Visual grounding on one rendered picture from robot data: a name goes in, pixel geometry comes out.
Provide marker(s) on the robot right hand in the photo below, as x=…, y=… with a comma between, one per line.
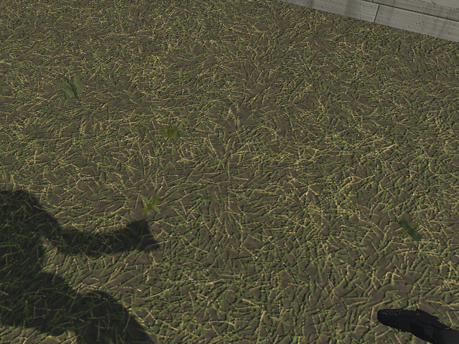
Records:
x=420, y=323

